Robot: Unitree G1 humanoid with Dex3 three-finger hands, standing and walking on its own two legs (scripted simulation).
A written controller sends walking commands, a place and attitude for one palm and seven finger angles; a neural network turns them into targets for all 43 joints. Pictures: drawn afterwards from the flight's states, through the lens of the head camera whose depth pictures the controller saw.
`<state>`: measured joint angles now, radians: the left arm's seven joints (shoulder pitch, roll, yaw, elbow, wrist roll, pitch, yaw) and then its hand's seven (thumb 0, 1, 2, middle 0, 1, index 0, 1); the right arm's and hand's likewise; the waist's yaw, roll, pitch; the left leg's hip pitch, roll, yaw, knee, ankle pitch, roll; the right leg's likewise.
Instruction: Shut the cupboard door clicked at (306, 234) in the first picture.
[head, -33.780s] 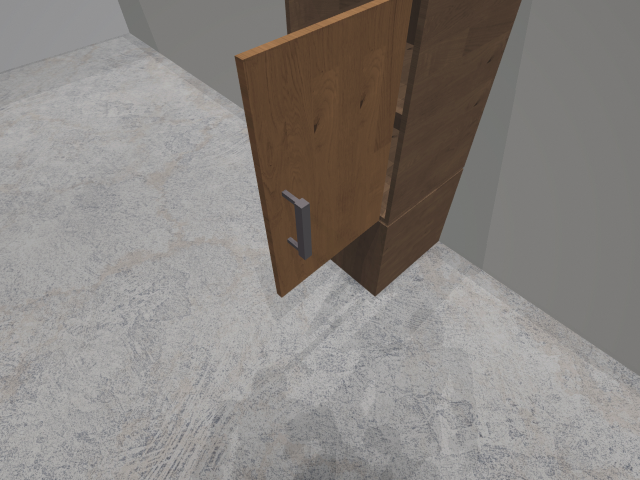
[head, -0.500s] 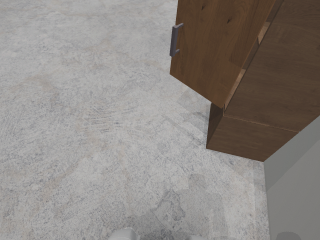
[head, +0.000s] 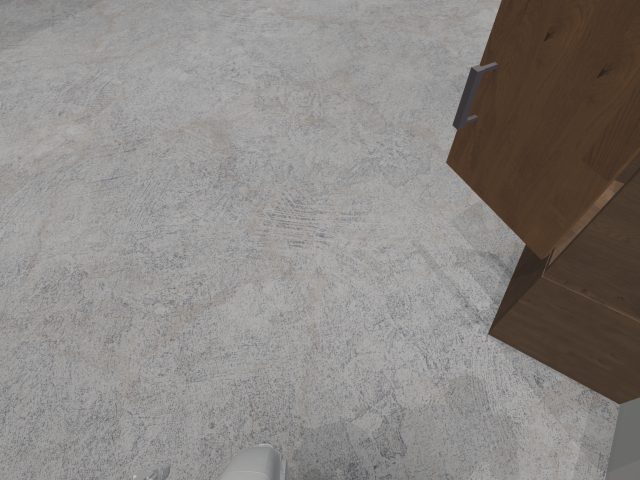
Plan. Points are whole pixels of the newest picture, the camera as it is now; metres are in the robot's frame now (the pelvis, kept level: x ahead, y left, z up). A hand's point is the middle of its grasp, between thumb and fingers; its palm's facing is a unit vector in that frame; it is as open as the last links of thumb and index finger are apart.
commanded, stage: walk to a spot facing it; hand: left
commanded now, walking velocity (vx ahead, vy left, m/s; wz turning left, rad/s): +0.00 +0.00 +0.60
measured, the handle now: (474, 96) +0.89 -0.33 -0.09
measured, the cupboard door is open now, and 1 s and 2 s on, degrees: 60 60 60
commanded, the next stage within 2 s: turn to face it in 1.32 s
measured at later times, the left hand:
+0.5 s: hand out of the picture +0.09 +0.21 -0.15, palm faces +0.32 -0.90 -0.30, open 7.4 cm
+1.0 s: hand out of the picture +0.09 +0.25 -0.19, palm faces +0.62 -0.76 -0.20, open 7.4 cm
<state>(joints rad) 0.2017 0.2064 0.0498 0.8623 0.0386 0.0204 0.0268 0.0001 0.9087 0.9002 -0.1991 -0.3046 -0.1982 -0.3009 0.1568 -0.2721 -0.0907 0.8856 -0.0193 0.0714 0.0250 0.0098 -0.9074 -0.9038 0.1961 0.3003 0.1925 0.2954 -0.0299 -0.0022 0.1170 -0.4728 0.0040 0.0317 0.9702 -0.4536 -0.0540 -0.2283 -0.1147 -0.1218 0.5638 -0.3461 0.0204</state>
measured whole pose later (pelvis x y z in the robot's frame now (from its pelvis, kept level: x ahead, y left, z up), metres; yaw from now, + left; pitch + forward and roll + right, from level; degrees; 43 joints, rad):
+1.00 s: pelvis +0.22 +0.10 -0.02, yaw +36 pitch +1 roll +0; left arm 0.33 0.21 0.07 0.98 0.03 0.01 -0.01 0.01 0.91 0.90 -0.20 -0.30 -0.20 -0.30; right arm 0.10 -0.22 -0.03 0.86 -0.03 -0.04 0.01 0.01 -0.91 -0.90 0.20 0.30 0.20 0.30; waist 0.03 -0.03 0.13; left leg -0.38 -0.04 0.12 0.66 -0.30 0.10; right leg -0.44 -0.16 -0.06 1.26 -0.40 0.05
